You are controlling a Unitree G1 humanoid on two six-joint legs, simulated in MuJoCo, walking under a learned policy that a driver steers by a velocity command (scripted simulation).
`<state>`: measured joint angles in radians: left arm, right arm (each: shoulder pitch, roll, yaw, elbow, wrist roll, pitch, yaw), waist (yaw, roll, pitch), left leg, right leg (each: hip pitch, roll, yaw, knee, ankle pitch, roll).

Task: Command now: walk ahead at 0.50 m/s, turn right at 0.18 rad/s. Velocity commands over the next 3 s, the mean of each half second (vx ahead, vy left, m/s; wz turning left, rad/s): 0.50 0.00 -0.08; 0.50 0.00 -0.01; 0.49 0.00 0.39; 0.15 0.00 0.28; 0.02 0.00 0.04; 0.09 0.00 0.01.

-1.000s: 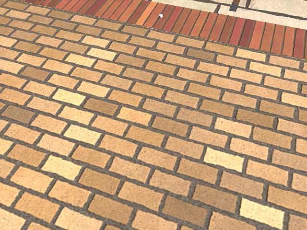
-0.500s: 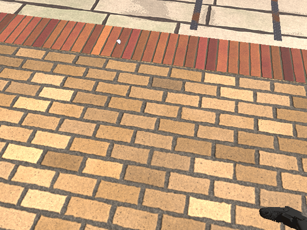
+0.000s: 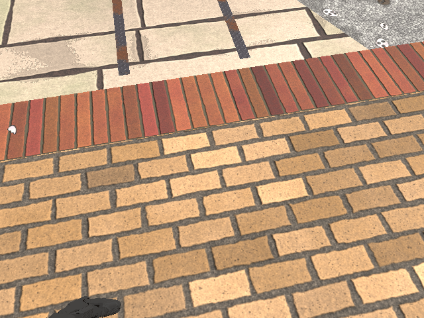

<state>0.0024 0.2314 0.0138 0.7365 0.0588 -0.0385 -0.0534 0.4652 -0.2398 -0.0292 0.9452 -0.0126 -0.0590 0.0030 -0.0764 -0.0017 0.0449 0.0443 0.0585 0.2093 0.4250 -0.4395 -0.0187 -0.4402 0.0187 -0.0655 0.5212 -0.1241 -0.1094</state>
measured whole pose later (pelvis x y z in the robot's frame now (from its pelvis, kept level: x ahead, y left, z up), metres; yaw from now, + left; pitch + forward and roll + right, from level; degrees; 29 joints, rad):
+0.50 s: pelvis +0.26 +0.01 +0.00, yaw +0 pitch +1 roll -2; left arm 0.44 0.23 0.03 1.02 0.02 -0.08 0.01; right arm 0.05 -0.23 -0.03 0.79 -0.03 -0.03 0.03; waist 0.06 0.02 0.04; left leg -0.52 0.05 0.07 0.58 -0.11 0.06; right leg 0.15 0.08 -0.04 0.19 -0.35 -0.05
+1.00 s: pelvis +0.52 +0.02 +0.01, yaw +0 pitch +0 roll +2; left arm 0.03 0.21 0.02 0.88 0.03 -0.04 -0.03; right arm 0.45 -0.19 -0.03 1.03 -0.02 -0.08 0.00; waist -0.07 -0.03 0.05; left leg 0.09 -0.07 0.08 0.19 -0.29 0.06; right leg -0.56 -0.07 -0.06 0.60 -0.05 -0.04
